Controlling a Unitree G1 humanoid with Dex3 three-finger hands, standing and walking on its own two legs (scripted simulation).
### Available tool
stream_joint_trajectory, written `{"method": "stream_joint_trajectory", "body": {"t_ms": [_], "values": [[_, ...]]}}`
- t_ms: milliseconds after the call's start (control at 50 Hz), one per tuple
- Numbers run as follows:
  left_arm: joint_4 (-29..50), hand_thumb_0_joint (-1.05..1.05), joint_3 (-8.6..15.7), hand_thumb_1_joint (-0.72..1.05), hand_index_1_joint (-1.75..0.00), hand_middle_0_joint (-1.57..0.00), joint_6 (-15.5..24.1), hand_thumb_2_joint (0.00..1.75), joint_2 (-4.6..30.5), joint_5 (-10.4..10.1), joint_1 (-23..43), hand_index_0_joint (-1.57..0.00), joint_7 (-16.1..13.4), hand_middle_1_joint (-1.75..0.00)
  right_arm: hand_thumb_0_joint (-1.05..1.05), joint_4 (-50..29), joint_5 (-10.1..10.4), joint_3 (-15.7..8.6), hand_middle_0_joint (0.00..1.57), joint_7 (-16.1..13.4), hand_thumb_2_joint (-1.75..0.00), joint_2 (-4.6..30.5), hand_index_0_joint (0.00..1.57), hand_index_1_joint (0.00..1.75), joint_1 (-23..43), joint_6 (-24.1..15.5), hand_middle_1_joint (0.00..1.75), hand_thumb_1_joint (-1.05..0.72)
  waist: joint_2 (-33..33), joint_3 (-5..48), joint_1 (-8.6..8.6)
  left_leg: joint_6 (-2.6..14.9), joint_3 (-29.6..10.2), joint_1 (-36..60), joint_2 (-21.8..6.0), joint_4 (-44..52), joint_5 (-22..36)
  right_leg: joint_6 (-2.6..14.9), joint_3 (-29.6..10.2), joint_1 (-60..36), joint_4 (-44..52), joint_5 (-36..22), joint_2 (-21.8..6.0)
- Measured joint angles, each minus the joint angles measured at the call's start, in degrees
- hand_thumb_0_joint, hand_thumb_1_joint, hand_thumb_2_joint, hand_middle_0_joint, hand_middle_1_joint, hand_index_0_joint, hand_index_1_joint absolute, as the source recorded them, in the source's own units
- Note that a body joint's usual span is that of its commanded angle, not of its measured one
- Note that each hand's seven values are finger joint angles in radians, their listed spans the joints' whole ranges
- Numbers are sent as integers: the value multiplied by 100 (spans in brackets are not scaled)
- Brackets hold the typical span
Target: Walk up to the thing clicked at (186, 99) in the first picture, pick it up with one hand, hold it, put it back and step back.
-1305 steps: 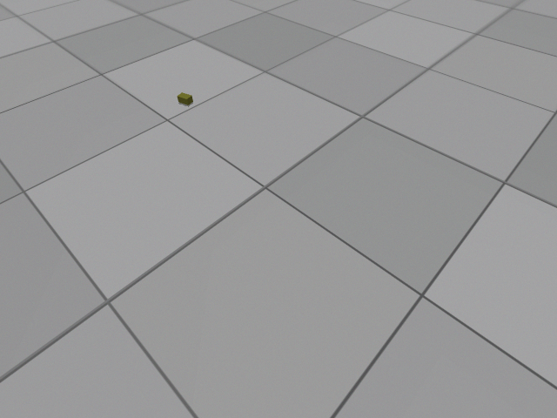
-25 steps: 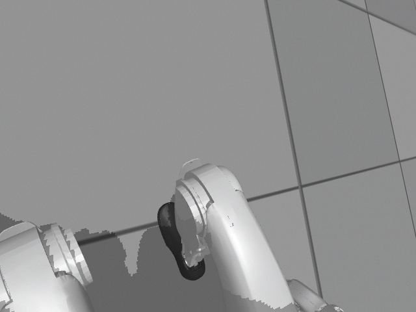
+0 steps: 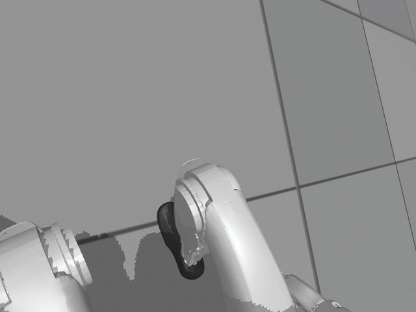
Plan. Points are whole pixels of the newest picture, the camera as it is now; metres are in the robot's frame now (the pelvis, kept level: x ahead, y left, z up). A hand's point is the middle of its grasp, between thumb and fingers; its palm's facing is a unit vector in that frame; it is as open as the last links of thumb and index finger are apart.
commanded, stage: close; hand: left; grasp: from above
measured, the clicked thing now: out of the picture +0.46 +0.33 -0.28
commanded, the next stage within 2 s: settle in 0.48 s
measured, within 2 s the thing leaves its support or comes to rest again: leaves its support in 0.86 s
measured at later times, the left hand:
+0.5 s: hand out of the picture +0.45 +0.33 -0.25, palm faces -0.45 -0.14 -0.88, open 8.2 cm
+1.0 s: hand out of the picture +0.46 +0.35 -0.23, palm faces -0.40 -0.14 -0.90, open 8.1 cm
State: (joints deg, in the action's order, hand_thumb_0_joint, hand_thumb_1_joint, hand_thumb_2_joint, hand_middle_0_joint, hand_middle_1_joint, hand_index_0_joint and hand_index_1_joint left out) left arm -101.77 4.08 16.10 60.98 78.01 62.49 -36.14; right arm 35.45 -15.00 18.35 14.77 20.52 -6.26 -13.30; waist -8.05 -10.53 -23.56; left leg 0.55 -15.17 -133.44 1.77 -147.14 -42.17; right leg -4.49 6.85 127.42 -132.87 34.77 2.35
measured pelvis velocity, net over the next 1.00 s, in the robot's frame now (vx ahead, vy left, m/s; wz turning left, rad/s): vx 0.00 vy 0.00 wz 0.00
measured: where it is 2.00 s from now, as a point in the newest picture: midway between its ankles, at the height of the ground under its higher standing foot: (137, 289)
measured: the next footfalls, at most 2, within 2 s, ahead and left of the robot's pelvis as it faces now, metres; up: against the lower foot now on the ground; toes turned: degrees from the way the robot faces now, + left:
none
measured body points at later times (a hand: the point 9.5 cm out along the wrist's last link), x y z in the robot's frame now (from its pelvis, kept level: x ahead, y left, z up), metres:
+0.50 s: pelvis +0.00 +0.00 +0.00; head +0.28 +0.14 +0.32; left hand +0.47 +0.33 -0.20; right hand +0.06 -0.25 -0.04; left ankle +0.06 +0.12 -0.27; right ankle +0.14 -0.14 -0.27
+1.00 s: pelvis +0.00 +0.00 +0.00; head +0.27 +0.14 +0.33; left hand +0.48 +0.36 -0.18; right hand +0.05 -0.26 -0.03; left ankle +0.06 +0.12 -0.27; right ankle +0.14 -0.14 -0.27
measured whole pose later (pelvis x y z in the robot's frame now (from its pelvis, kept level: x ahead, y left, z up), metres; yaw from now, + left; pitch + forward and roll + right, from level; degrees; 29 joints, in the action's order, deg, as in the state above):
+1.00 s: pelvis +0.00 +0.00 +0.00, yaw +0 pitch +29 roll -17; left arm -89.6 9.2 13.8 60.1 76.0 58.9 -28.8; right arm 34.9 -13.7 14.9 13.4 21.0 -9.6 -10.5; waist -5.9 -8.5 -21.5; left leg 0.2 -15.1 -134.6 2.0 -145.9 -42.1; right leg -3.3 7.2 128.4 -132.0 35.0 1.5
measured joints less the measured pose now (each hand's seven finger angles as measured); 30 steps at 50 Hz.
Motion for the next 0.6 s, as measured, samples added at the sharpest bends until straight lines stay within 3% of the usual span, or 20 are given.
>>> {"method": "stream_joint_trajectory", "body": {"t_ms": [260,600], "values": [[-30,1,34,33,-33,-82,-45,18,67,-87,73,-84,11,-39,0,-43,14,23,20,-13,-90,26,20,30,-2,-18,30,-91,-2,-42,-25,-28,-19,13,-2,33,-13,-30,14,3,26,-5,-12],[74,0,73,31,-27,-86,-32,18,129,-110,68,-89,105,-34,0,-109,51,56,20,-129,-90,57,20,30,-48,96,30,-91,-15,-74,-30,-30,-31,25,-14,78,5,-19,34,-11,80,-32,-17]]}}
